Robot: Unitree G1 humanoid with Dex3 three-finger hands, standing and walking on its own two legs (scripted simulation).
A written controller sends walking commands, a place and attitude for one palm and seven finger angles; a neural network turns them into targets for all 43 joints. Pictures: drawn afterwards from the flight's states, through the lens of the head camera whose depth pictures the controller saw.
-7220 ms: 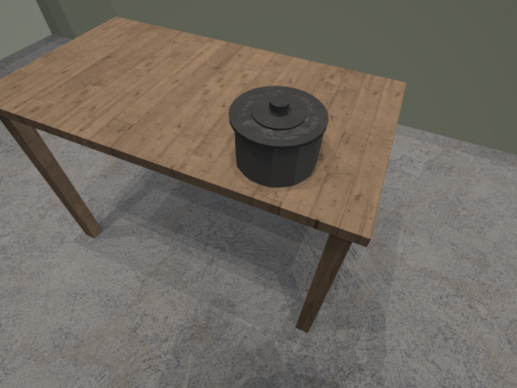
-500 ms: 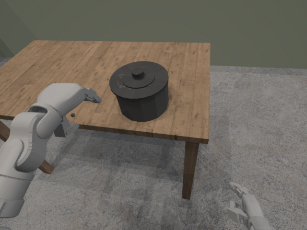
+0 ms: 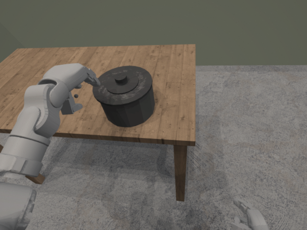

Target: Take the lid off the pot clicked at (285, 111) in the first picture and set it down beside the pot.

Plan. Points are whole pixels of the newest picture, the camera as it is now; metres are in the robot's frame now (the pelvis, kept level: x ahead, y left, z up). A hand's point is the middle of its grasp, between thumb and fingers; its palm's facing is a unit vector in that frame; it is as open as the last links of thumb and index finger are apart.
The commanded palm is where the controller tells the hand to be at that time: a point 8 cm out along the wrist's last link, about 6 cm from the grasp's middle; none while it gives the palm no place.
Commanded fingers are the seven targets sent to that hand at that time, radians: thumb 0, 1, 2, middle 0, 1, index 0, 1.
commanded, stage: move the open hand above the knob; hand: left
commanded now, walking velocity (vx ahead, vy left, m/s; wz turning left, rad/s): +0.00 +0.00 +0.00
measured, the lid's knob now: (120, 78) +0.55 +0.14 +0.11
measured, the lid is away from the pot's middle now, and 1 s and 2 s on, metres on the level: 0.00 0.00 0.00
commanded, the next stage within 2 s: none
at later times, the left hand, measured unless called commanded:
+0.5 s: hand (105, 75) +0.47 +0.15 +0.18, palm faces -0.25 +0.00 -0.97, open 9.8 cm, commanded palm +0.45 +0.17 +0.24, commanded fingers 0.00 -0.27 1.43 -0.85 -0.08 -0.85 -0.08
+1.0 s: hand (118, 67) +0.52 +0.13 +0.17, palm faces -0.31 +0.01 -0.95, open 9.9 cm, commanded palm +0.52 +0.14 +0.24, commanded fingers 0.00 -0.27 1.43 -0.85 -0.08 -0.85 -0.08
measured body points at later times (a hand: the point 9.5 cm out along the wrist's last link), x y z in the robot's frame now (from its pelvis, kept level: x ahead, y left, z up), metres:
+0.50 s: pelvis +0.02 -0.01 +0.00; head +0.05 -0.05 +0.45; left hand +0.48 +0.15 +0.23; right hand +0.15 -0.26 -0.13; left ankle +0.03 +0.10 -0.74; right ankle -0.02 -0.12 -0.74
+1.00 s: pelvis +0.03 +0.00 +0.00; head +0.08 -0.03 +0.44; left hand +0.53 +0.12 +0.22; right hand +0.09 -0.27 -0.14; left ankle +0.03 +0.10 -0.74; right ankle -0.02 -0.12 -0.74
